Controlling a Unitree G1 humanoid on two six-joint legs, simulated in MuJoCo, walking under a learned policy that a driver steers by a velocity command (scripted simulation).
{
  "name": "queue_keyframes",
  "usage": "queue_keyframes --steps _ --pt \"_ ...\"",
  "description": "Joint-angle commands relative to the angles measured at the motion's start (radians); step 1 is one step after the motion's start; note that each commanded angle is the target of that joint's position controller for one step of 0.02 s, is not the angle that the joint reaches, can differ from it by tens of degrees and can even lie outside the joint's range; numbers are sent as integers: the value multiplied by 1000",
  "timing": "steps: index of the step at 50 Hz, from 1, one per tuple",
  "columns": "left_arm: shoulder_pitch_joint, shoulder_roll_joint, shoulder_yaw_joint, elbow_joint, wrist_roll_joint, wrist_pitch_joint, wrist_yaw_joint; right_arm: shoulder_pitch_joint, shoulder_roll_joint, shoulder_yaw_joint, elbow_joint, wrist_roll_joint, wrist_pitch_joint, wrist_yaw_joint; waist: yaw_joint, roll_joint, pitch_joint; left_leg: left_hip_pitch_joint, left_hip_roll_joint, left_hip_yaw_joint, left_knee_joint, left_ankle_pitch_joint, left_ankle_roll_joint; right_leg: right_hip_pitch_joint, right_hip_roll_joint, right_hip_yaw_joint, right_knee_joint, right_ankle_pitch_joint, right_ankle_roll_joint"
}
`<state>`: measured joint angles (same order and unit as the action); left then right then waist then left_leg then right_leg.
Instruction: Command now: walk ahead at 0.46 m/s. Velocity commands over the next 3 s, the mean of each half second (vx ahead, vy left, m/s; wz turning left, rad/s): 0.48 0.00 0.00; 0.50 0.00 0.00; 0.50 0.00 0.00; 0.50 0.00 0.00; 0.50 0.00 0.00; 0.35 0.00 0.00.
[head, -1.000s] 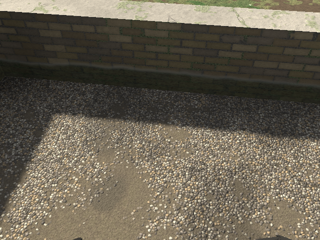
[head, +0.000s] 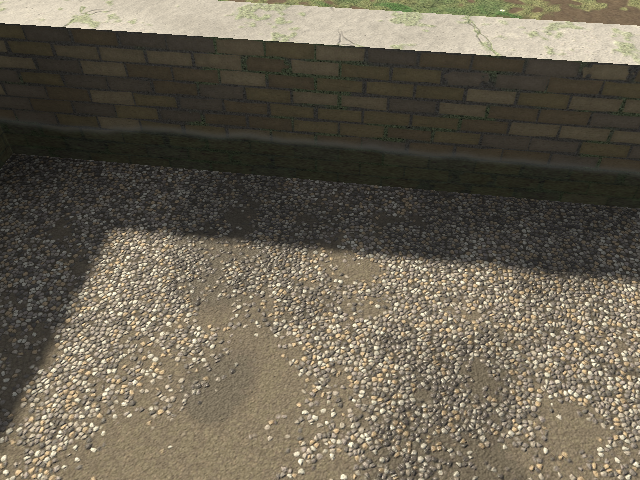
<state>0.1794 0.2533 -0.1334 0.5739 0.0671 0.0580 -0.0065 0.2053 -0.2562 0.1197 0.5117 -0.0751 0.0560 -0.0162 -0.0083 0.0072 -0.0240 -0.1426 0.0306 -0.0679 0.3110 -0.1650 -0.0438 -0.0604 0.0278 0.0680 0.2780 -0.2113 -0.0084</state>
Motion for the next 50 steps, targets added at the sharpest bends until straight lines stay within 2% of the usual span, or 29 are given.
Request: queue_keyframes --steps 1,20,50 --pt "-59 96 26 -92 3 -16 0 -59 -94 -27 -97 -2 -16 -1 1 -4 -39 18 43 -50 -12 211 39 -9 -79 87 -23 217 -37" --pt "-97 104 22 -130 6 -24 -8 -102 -102 -20 -120 -5 -19 5 0 -2 -59 25 54 -63 -1 214 40 -24 -87 98 -6 202 -29" --pt "-98 103 21 -139 5 -26 -10 -105 -102 -18 -117 -6 -19 6 -2 -4 -59 20 56 -69 -4 197 38 -32 -88 104 -10 187 -29"
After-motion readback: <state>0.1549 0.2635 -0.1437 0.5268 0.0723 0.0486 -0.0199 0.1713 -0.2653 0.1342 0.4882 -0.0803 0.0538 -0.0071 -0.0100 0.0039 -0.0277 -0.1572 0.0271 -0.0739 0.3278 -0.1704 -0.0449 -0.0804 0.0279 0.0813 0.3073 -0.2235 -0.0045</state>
